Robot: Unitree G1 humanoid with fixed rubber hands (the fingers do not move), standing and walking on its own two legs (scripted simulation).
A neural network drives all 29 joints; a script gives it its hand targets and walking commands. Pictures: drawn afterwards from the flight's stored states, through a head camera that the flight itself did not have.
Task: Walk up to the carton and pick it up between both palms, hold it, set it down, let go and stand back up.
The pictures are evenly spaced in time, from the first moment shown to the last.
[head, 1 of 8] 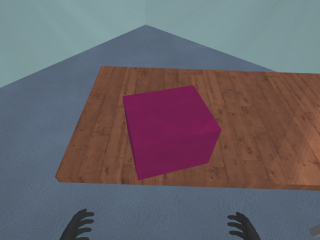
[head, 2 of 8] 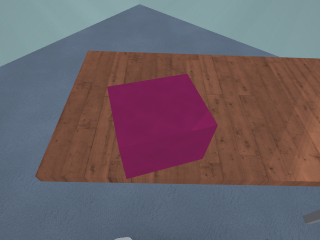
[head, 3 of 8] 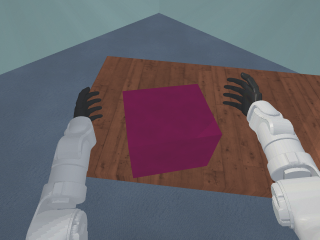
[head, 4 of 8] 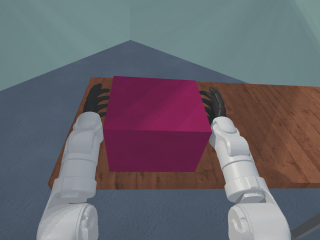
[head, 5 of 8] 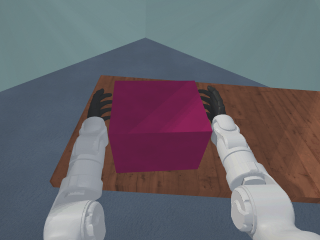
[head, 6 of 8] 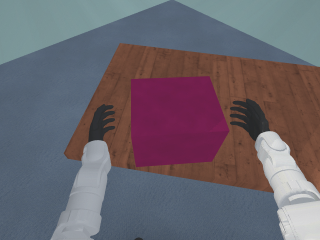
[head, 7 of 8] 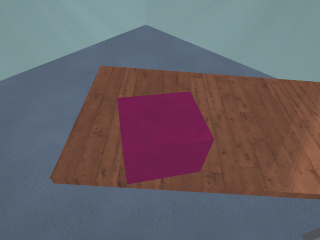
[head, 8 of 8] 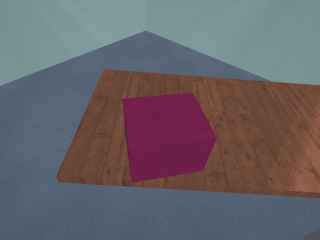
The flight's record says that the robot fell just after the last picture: no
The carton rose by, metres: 0.15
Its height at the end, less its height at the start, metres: +0.00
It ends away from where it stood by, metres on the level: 0.02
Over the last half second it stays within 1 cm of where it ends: yes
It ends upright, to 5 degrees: yes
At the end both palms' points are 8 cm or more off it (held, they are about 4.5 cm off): yes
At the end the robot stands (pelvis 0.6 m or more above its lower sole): yes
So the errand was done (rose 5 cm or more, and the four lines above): yes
